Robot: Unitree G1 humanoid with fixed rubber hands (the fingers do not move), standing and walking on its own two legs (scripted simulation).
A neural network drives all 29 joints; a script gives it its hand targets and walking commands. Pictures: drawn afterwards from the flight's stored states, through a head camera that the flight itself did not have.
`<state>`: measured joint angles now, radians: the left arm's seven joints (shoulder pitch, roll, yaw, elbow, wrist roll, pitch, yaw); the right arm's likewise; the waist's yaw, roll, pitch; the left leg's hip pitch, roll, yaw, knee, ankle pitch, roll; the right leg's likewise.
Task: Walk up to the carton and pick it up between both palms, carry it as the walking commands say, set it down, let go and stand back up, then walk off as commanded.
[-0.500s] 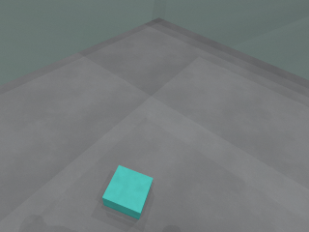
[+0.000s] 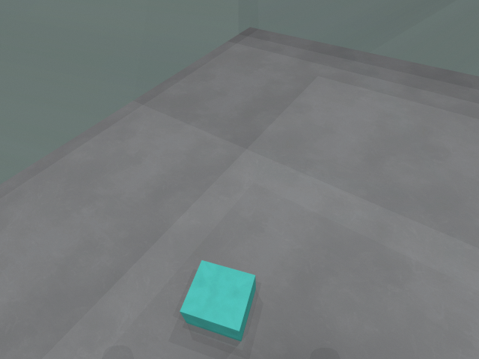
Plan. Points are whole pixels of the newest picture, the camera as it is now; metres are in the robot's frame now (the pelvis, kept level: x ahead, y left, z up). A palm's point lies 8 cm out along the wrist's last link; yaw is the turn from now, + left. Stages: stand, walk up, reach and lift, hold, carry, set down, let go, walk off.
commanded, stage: walk up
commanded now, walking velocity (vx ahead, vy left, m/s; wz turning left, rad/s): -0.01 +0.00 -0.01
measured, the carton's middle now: (220, 299) +0.48 +0.11 -0.71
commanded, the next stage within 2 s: none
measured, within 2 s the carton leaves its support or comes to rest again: neither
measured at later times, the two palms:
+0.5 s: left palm out of the picture +0.07 +0.38 -0.15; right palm out of the picture +0.00 -0.12 -0.14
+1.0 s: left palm out of the picture +0.18 +0.54 -0.18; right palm out of the picture +0.10 +0.03 -0.15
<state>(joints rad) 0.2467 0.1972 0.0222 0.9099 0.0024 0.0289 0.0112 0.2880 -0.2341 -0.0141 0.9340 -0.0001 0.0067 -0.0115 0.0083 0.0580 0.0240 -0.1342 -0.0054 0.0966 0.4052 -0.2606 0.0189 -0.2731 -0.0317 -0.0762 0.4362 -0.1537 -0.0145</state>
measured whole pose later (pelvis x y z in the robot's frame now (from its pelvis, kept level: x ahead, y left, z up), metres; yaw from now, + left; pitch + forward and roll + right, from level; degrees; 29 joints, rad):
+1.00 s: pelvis +0.10 +0.30 -0.04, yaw -13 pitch +2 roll -3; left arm 0.28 0.21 0.05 0.95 0.00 0.01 0.06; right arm 0.24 -0.25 -0.05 0.93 0.00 0.03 -0.01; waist 0.03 -0.02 0.02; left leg -0.45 0.10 -0.09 0.81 -0.37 -0.04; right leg -0.29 -0.15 0.01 0.69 -0.43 0.13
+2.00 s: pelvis +0.04 +0.35 -0.01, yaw -14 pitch -3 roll +2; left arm 0.36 0.23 0.05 0.95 0.00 0.04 0.01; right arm 0.21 -0.18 -0.02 0.93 0.00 0.05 0.00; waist 0.03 0.02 0.03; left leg -0.33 -0.01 0.00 0.53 -0.20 0.00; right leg -0.28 -0.01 -0.03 0.61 -0.29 -0.01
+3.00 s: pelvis +0.13 +0.28 -0.01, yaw -13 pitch +0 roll +1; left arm 0.27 0.20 0.03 0.95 0.00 -0.01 0.03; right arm 0.17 -0.17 -0.02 0.97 0.00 0.03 -0.03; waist 0.03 0.04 0.01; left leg -0.30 0.01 0.04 0.69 -0.43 -0.02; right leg -0.26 0.02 -0.08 0.52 -0.27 -0.08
